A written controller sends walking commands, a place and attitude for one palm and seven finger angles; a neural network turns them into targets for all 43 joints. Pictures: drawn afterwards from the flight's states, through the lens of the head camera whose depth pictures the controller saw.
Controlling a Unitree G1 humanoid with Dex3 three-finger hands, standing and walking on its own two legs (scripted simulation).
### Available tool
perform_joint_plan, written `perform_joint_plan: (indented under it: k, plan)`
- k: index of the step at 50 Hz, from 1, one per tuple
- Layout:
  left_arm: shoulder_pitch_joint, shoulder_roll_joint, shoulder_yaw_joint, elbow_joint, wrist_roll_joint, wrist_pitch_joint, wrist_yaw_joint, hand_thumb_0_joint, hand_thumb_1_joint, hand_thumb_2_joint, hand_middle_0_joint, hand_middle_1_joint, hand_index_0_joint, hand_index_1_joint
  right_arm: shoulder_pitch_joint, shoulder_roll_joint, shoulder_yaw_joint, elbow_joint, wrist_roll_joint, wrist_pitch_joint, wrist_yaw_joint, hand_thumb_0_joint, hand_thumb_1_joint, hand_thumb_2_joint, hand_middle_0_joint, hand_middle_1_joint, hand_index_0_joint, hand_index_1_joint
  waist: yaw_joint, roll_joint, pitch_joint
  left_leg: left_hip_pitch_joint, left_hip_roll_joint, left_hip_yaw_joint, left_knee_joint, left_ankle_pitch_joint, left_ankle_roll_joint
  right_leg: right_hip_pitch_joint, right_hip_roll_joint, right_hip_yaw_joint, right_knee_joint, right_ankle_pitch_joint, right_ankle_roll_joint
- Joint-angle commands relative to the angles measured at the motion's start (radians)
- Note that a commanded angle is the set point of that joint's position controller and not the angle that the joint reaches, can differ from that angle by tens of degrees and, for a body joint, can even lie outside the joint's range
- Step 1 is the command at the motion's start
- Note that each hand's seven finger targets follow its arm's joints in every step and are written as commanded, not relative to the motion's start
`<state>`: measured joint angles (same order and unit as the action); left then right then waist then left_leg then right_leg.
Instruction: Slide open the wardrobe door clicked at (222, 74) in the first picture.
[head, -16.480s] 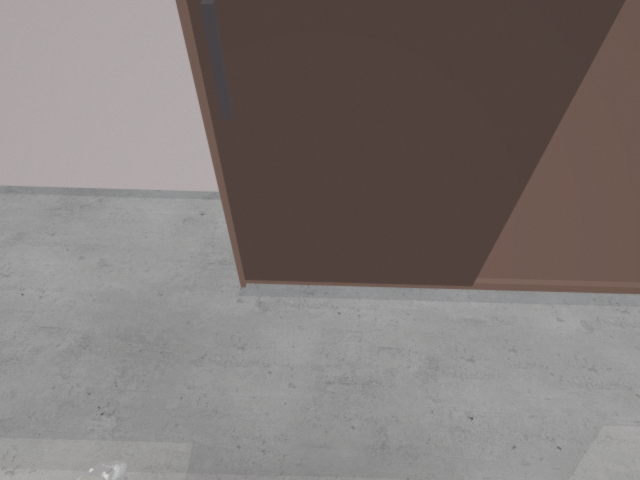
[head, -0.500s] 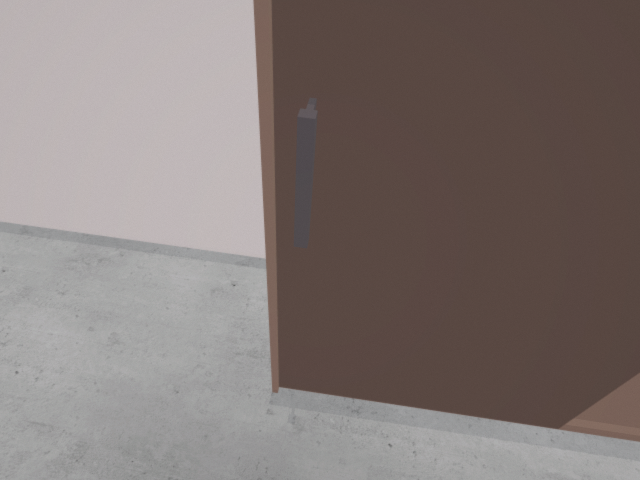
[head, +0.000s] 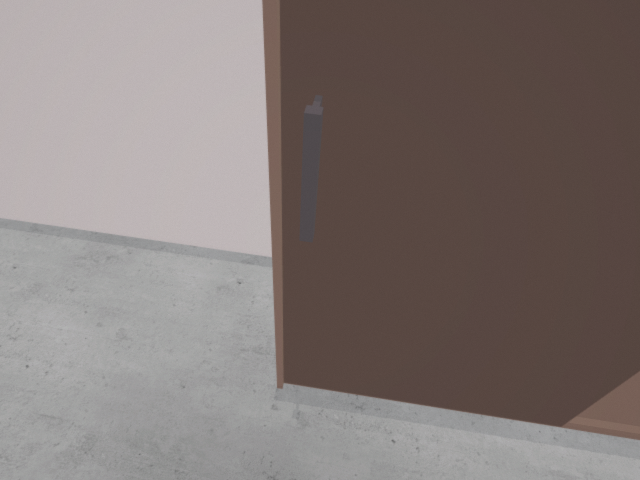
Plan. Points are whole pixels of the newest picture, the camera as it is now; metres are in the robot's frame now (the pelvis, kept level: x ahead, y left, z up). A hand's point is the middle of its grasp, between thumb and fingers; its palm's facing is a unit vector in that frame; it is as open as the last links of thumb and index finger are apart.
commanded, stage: look again from close up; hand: left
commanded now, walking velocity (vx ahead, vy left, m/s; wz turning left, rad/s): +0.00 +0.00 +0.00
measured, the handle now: (312, 174) +0.53 +0.06 +0.12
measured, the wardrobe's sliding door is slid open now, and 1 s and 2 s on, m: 0.00 0.00 0.00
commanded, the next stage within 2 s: none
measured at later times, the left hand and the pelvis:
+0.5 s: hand out of the picture -0.08 +0.17 -0.21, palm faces +0.05 -0.99 -0.10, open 7.4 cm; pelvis -0.04 +0.03 -0.02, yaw -1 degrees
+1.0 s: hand out of the picture -0.14 +0.25 -0.19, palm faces -0.01 -0.99 -0.17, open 7.4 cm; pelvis -0.11 +0.08 +0.00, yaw -3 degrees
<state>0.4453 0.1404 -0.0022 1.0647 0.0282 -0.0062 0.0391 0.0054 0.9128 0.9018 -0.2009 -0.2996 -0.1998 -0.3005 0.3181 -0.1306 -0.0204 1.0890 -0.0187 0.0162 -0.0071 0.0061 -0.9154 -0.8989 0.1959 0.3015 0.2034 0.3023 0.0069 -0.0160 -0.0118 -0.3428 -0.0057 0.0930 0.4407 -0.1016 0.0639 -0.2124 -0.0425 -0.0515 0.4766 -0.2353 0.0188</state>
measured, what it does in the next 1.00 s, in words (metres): walks backwards: right foot, then left foot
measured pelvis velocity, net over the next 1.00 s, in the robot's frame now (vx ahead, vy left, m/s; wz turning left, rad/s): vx -0.11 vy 0.08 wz -0.06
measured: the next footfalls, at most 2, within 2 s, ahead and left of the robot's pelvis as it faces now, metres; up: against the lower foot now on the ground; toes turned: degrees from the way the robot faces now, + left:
right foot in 0.80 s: -0.11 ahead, -0.04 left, +0.00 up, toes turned -8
left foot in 1.00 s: -0.03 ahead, +0.18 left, +0.00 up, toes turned -3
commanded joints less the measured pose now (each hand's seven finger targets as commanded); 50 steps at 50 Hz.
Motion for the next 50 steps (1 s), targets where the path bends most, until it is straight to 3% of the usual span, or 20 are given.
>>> perform_joint_plan:
  k: [1,18,21,22,23,24,25,26,27,31,35,37,38,39,40,41,42,46,47,50]
  plan:
    - [0.121,0.067,0.016,-0.006,0.001,-0.008,0.003,0.000,0.900,0.900,-0.200,-0.300,-0.200,-0.300,0.047,-0.106,-0.019,-0.039,0.007,-0.017,-0.007,0.000,-0.900,-0.900,0.200,0.300,0.200,0.300,0.000,0.013,0.101,0.012,0.106,-0.176,-0.162,-0.362,-0.035,-0.127,-0.043,0.080,-0.131,-0.217,-0.057]
    - [0.109,0.067,0.052,-0.018,0.004,0.031,-0.002,0.000,0.900,0.900,-0.200,-0.300,-0.200,-0.300,0.072,-0.076,-0.038,-0.043,-0.006,0.022,-0.014,0.000,-0.900,-0.900,0.200,0.300,0.200,0.300,-0.008,-0.028,0.104,0.003,0.023,-0.107,0.014,-0.421,-0.068,-0.276,-0.038,0.075,-0.146,-0.427,-0.077]
    - [-0.111,0.121,0.072,-0.083,0.006,0.036,0.013,0.000,0.900,0.900,-0.200,-0.300,-0.200,-0.300,0.218,-0.037,-0.057,-0.019,-0.008,0.045,-0.014,0.000,-0.900,-0.900,0.200,0.300,0.200,0.300,-0.116,-0.203,0.065,0.283,-0.040,-0.021,0.528,-0.227,-0.086,-0.623,-0.187,0.163,-0.303,-0.524,-0.122]
    - [-0.256,0.139,0.083,-0.125,0.010,0.031,0.021,0.000,0.900,0.900,-0.200,-0.300,-0.200,-0.300,0.309,-0.034,-0.064,-0.002,-0.001,0.038,-0.012,0.000,-0.900,-0.900,0.200,0.300,0.200,0.300,-0.178,-0.210,0.064,0.334,0.010,-0.079,0.565,-0.227,-0.072,-0.680,-0.213,0.149,-0.265,-0.454,-0.107]
    - [-0.323,0.134,0.080,-0.147,0.009,0.022,0.021,0.000,0.900,0.900,-0.200,-0.300,-0.200,-0.300,0.356,-0.031,-0.053,0.001,0.007,0.014,-0.008,0.000,-0.900,-0.900,0.200,0.300,0.200,0.300,-0.189,-0.105,0.127,0.291,0.062,-0.137,0.376,-0.280,-0.055,-0.657,-0.169,0.131,-0.107,-0.381,-0.079]
    - [-0.227,0.080,0.066,-0.134,-0.002,0.027,0.013,0.000,0.900,0.900,-0.200,-0.300,-0.200,-0.300,0.326,-0.050,-0.039,-0.013,0.001,-0.013,-0.008,0.000,-0.900,-0.900,0.200,0.300,0.200,0.300,-0.127,0.193,0.181,0.086,0.111,-0.253,-0.044,-0.440,-0.058,-0.493,-0.043,0.060,0.202,-0.330,-0.062]
    - [-0.101,0.018,0.056,-0.119,-0.017,0.031,0.013,0.000,0.900,0.900,-0.200,-0.300,-0.200,-0.300,0.231,-0.097,-0.032,-0.043,-0.008,-0.032,-0.024,0.000,-0.900,-0.900,0.200,0.300,0.200,0.300,-0.039,0.434,0.229,-0.111,0.245,-0.541,-0.315,-0.596,-0.059,-0.399,0.065,0.016,0.396,-0.263,-0.025]
    - [-0.014,0.027,0.061,-0.096,-0.009,0.035,0.004,0.000,0.900,0.900,-0.200,-0.300,-0.200,-0.300,0.097,-0.121,-0.032,-0.086,-0.007,-0.028,-0.033,0.000,-0.900,-0.900,0.200,0.300,0.200,0.300,0.021,0.331,0.213,-0.292,0.294,-0.578,-0.388,-0.709,0.014,-0.237,0.023,0.093,0.525,-0.164,-0.040]
    - [0.032,0.022,0.065,-0.060,0.002,0.046,0.002,0.000,0.900,0.900,-0.200,-0.300,-0.200,-0.300,0.002,-0.127,-0.030,-0.101,-0.009,-0.027,-0.033,0.000,-0.900,-0.900,0.200,0.300,0.200,0.300,0.059,0.301,0.120,-0.332,0.274,-0.576,-0.407,-0.775,0.011,-0.168,0.048,0.082,0.638,-0.151,-0.038]
    - [0.079,0.025,0.063,-0.028,0.005,0.051,-0.004,0.000,0.900,0.900,-0.200,-0.300,-0.200,-0.300,-0.033,-0.116,-0.031,-0.095,-0.007,-0.033,-0.033,0.000,-0.900,-0.900,0.200,0.300,0.200,0.300,0.054,0.106,0.053,-0.182,0.189,-0.360,-0.358,-0.520,-0.027,-0.151,0.055,0.033,0.619,-0.126,-0.033]
    - [0.156,0.035,0.063,-0.023,-0.005,0.068,-0.002,0.000,0.900,0.900,-0.200,-0.300,-0.200,-0.300,0.046,-0.117,-0.042,-0.049,-0.013,-0.001,-0.037,0.000,-0.900,-0.900,0.200,0.300,0.200,0.300,0.022,0.187,0.041,-0.004,0.161,-0.310,-0.452,-0.476,-0.115,0.022,0.104,-0.079,0.204,-0.297,-0.064]
    - [0.241,0.040,0.063,0.006,-0.013,0.065,0.002,0.000,0.900,0.900,-0.200,-0.300,-0.200,-0.300,0.071,-0.124,-0.048,-0.034,-0.013,0.013,-0.035,0.000,-0.900,-0.900,0.200,0.300,0.200,0.300,0.039,0.117,0.093,-0.003,0.115,-0.242,-0.418,-0.389,-0.162,0.173,0.115,-0.099,-0.177,-0.220,-0.083]
    - [0.253,0.056,0.067,0.011,-0.012,0.062,0.007,0.000,0.900,0.900,-0.200,-0.300,-0.200,-0.300,0.088,-0.116,-0.050,-0.026,-0.003,0.023,-0.030,0.000,-0.900,-0.900,0.200,0.300,0.200,0.300,0.036,0.018,0.106,-0.052,0.049,-0.146,-0.312,-0.322,-0.206,0.254,0.069,-0.051,-0.276,-0.124,-0.108]
    - [0.184,0.096,0.073,-0.012,-0.006,0.052,0.021,0.000,0.900,0.900,-0.200,-0.300,-0.200,-0.300,0.106,-0.062,-0.040,-0.015,0.018,0.032,-0.034,0.000,-0.900,-0.900,0.200,0.300,0.200,0.300,0.014,-0.193,0.127,-0.031,-0.042,-0.050,0.040,-0.272,-0.200,0.130,-0.135,0.162,-0.355,-0.217,-0.175]
    - [-0.007,0.155,0.072,-0.080,0.003,0.048,0.026,0.000,0.900,0.900,-0.200,-0.300,-0.200,-0.300,0.131,-0.053,-0.053,-0.022,0.008,0.038,-0.030,0.000,-0.900,-0.900,0.200,0.300,0.200,0.300,-0.044,-0.272,0.174,0.048,-0.051,-0.109,0.433,-0.295,-0.133,-0.192,-0.319,0.274,-0.424,-0.320,-0.253]
    - [-0.211,0.185,0.073,-0.146,0.000,0.033,0.029,0.000,0.900,0.900,-0.200,-0.300,-0.200,-0.300,0.148,-0.107,-0.068,-0.040,0.002,0.044,-0.017,0.000,-0.900,-0.900,0.200,0.300,0.200,0.300,-0.118,-0.167,0.154,0.066,-0.021,-0.185,0.633,-0.286,-0.097,-0.361,-0.353,0.289,-0.421,-0.332,-0.270]
    - [-0.314,0.157,0.066,-0.173,-0.008,-0.003,0.026,0.000,0.900,0.900,-0.200,-0.300,-0.200,-0.300,0.144,-0.112,-0.065,-0.040,0.005,0.039,-0.001,0.000,-0.900,-0.900,0.200,0.300,0.200,0.300,-0.131,-0.144,0.186,-0.003,0.017,-0.181,0.631,-0.233,-0.074,-0.362,-0.280,0.243,-0.401,-0.325,-0.237]
    - [-0.087,0.104,0.046,-0.081,0.000,-0.013,0.007,0.000,0.900,0.900,-0.200,-0.300,-0.200,-0.300,0.064,-0.033,-0.021,-0.066,0.011,-0.006,-0.003,0.000,-0.900,-0.900,0.200,0.300,0.200,0.300,-0.022,-0.070,0.195,-0.017,0.029,-0.053,0.187,-0.240,-0.061,-0.090,-0.176,0.129,-0.235,-0.080,-0.181]
    - [-0.060,0.116,0.044,-0.062,-0.005,-0.004,0.003,0.000,0.900,0.900,-0.200,-0.300,-0.200,-0.300,0.085,-0.020,-0.012,-0.059,0.009,-0.012,-0.009,0.000,-0.900,-0.900,0.200,0.300,0.200,0.300,-0.026,-0.051,0.176,0.084,0.028,-0.047,0.035,-0.159,-0.062,-0.117,-0.162,0.122,-0.173,-0.113,-0.153]
    - [0.021,0.060,0.031,-0.046,-0.020,0.004,-0.012,0.000,0.900,0.900,-0.200,-0.300,-0.200,-0.300,0.095,-0.107,-0.005,-0.051,0.003,-0.032,-0.027,0.000,-0.900,-0.900,0.200,0.300,0.200,0.300,0.019,0.145,0.126,0.075,0.172,-0.263,-0.138,-0.166,-0.013,-0.094,-0.035,0.053,-0.054,-0.120,-0.056]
